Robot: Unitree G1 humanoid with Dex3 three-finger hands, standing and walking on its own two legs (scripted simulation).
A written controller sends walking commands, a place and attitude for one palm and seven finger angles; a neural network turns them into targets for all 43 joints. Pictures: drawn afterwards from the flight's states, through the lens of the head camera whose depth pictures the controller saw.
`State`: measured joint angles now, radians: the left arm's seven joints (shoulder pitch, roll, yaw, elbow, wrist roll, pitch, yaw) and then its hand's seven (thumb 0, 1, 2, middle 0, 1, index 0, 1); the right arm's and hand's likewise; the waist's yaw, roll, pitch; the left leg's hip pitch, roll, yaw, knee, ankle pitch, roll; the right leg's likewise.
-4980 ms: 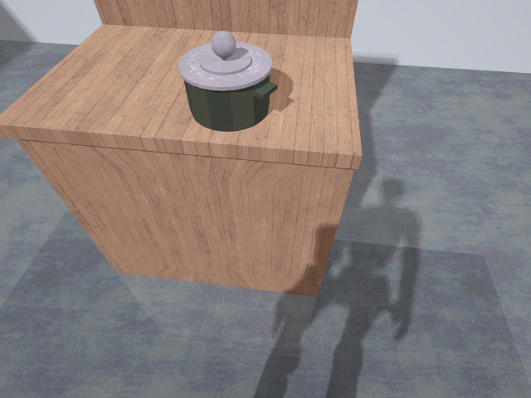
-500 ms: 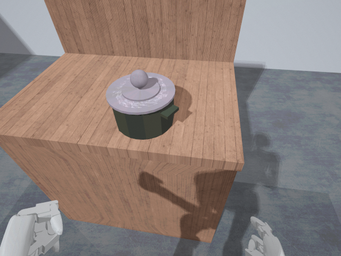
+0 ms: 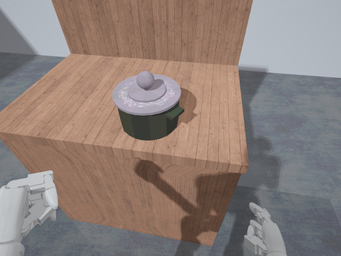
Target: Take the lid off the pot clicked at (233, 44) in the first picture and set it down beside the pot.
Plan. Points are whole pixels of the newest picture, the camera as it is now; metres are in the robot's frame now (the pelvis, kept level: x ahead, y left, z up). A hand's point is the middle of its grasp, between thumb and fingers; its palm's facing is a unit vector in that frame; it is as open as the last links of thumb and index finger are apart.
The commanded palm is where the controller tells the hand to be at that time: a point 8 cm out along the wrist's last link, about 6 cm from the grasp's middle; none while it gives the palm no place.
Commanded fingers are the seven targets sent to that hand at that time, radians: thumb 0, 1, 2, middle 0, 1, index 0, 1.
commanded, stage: raise the hand higher, near the body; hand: left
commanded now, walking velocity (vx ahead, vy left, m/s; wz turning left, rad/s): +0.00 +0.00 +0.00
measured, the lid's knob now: (145, 80) +0.52 +0.15 +0.17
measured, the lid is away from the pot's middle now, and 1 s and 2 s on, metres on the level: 0.00 0.00 0.00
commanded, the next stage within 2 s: reach forward and open the fingers in 0.14 s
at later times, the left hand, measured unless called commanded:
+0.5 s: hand (38, 183) +0.18 +0.26 +0.16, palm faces +0.17 -0.11 -0.98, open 2.9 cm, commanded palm +0.15 +0.26 +0.22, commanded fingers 0.00 0.46 1.19 -1.18 -1.00 -1.18 -1.00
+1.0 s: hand (34, 158) +0.20 +0.27 +0.20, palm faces -0.01 +0.00 -1.00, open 7.1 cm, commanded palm +0.18 +0.26 +0.27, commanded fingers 0.00 -0.34 1.70 -0.90 -0.12 -0.90 -0.12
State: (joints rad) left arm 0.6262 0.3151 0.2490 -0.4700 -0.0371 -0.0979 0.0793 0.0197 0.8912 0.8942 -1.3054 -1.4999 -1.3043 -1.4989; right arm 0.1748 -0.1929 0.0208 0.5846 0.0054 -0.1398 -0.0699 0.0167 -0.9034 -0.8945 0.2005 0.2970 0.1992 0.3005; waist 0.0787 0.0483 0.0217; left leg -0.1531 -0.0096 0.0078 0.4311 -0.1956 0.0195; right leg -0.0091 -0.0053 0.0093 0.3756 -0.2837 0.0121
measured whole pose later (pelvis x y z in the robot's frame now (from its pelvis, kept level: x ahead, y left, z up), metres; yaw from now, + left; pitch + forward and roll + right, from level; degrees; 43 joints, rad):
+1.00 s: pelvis -0.06 +0.01 +0.00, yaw +2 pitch -4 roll -1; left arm -0.08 0.76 0.12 -0.28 0.67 0.06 -0.41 0.00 -0.05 1.51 -1.02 -0.46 -1.02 -0.45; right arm 0.09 -0.29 0.04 0.58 0.05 0.06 -0.01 0.02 -0.90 -0.89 0.20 0.30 0.20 0.30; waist 0.08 0.14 0.03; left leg -0.27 -0.03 -0.02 0.44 -0.10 0.03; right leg -0.14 -0.02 -0.03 0.46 -0.24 0.02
